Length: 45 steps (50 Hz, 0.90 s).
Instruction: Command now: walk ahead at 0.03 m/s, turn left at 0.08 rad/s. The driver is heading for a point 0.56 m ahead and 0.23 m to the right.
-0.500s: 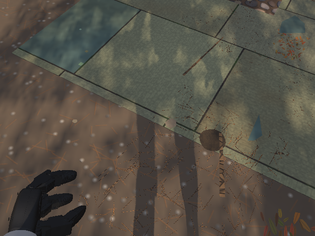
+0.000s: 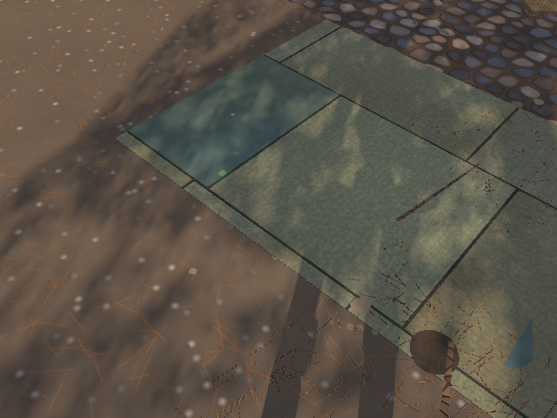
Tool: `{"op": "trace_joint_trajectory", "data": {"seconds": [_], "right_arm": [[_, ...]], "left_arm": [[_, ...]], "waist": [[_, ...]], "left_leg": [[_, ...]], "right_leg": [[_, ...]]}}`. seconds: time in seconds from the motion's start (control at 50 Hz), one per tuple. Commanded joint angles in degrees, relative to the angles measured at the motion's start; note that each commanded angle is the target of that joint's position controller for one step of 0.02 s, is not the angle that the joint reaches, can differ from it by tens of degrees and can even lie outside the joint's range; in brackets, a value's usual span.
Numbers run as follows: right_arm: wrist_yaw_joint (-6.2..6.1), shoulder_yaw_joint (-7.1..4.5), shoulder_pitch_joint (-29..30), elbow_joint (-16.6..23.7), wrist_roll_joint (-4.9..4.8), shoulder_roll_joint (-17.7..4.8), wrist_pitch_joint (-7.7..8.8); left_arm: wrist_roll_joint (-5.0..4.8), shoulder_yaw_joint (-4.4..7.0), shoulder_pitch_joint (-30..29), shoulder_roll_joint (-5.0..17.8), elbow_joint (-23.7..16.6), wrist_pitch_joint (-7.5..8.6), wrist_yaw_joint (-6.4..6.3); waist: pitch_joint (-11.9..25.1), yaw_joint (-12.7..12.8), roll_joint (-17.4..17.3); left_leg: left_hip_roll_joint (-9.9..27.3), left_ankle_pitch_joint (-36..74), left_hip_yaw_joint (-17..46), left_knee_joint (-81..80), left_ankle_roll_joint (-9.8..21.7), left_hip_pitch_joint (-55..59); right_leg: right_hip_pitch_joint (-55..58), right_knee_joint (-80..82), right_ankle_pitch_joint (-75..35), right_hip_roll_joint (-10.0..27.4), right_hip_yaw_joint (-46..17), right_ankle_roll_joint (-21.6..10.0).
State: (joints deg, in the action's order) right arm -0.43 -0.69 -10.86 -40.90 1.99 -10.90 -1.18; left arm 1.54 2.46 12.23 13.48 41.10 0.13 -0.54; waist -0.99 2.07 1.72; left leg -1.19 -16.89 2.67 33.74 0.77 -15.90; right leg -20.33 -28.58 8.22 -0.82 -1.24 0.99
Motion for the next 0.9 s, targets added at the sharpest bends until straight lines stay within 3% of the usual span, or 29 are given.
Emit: {"op": "trace_joint_trajectory", "data": {"seconds": [0.02,0.06,0.1,0.22,0.34,0.62,0.9], "right_arm": [[-0.47,-1.64,2.62,2.99,-0.53,-6.36,1.78],[-0.75,-1.70,0.97,2.48,-0.84,-6.21,1.80],[-0.90,-1.93,0.02,1.82,-1.05,-6.29,2.01],[-0.71,-2.19,-1.09,0.27,-1.51,-5.26,2.42],[-0.91,-2.59,-2.18,-1.67,-1.74,-5.10,2.37],[-1.72,-3.12,-3.82,-7.49,-1.93,-5.42,2.52],[-1.96,-2.90,-5.40,-13.89,-1.95,-5.05,2.53]], "left_arm": [[-0.09,1.15,-1.08,3.97,-2.96,0.95,-0.16],[-0.44,1.44,-1.40,4.89,-2.34,1.19,-0.27],[-0.33,1.26,-1.72,4.04,-1.76,1.54,-0.32],[-0.63,1.26,-1.42,3.73,-0.33,1.64,-0.69],[-0.97,1.37,-1.88,3.64,1.00,1.05,-1.24],[-1.36,1.78,-3.97,3.35,6.81,-0.16,-1.98],[-1.50,1.73,-3.91,3.52,14.27,-0.41,-2.40]], "waist": [[-0.58,0.13,-6.78],[-2.00,-0.90,-3.28],[-0.93,-1.29,-1.74],[3.04,-1.33,-1.15],[3.94,-1.40,-1.78],[2.07,-1.52,-1.89],[0.18,-1.62,-1.90]], "left_leg": [[6.20,-15.33,8.01,-14.17,2.76,-9.67],[4.84,-12.28,6.58,-12.34,2.46,-7.84],[4.30,-7.71,5.68,-10.37,2.60,-5.47],[3.43,3.27,4.14,-7.60,2.55,-2.29],[2.88,8.88,3.27,-6.57,2.17,-1.16],[2.71,9.96,2.70,-8.60,1.69,-0.21],[2.34,7.88,1.78,-11.54,1.55,0.98]], "right_leg": [[8.22,1.92,3.56,2.34,-2.44,-0.16],[5.32,3.10,6.05,2.65,-3.24,-1.12],[4.94,3.14,4.79,2.76,-3.48,-1.32],[7.88,0.87,-2.77,3.13,-3.54,-1.91],[9.19,-0.82,-7.19,3.25,-3.50,-2.60],[10.90,-0.08,-7.67,2.93,-3.14,-2.44],[11.45,2.38,-5.21,2.51,-2.54,-2.07]]}}
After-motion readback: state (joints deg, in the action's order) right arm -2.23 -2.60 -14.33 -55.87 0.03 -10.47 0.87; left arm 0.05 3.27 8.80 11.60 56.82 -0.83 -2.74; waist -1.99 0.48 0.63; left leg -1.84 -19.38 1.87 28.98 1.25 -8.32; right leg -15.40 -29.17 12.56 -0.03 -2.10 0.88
